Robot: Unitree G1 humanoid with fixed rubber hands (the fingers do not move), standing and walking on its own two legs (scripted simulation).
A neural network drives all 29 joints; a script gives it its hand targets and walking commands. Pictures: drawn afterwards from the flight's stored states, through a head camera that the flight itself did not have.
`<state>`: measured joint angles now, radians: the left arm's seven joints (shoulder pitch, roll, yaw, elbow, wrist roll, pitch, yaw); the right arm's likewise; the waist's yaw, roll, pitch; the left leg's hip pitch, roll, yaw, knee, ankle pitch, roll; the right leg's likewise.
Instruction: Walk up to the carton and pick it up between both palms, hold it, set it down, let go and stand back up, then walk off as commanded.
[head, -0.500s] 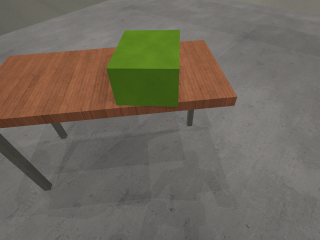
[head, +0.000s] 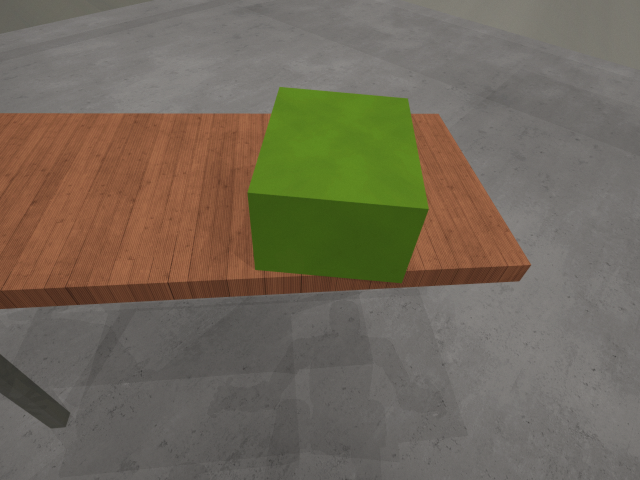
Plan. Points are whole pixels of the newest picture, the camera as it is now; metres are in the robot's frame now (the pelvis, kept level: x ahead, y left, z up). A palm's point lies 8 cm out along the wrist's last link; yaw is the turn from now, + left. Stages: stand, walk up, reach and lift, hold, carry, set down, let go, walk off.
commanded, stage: walk up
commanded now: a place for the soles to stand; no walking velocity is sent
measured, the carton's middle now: (336, 178) +0.62 -0.04 +0.04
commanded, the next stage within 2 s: reach and lift in 1.62 s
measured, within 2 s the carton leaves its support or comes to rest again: neither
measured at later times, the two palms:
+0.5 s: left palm (65, 459) +0.19 +0.31 -0.07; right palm out of the picture +0.14 -0.35 -0.09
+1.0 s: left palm (70, 440) +0.21 +0.31 -0.06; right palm (585, 478) +0.16 -0.35 -0.08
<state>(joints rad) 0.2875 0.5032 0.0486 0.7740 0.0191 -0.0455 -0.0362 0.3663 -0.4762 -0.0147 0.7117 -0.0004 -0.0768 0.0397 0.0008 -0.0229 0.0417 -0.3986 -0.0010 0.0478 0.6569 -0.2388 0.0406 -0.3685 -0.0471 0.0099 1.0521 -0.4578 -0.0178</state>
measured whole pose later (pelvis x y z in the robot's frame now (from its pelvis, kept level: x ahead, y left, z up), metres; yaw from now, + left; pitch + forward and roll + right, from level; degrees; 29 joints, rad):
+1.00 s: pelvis +0.07 -0.03 +0.00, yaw +0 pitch -1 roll +1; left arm 0.13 0.49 0.01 0.79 0.02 -0.01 -0.01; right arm 0.29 -0.45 -0.01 0.71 0.00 -0.05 -0.01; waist 0.00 -0.01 0.04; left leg -0.30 0.00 0.04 0.67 -0.35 0.01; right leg -0.40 -0.05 0.01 0.69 -0.28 0.01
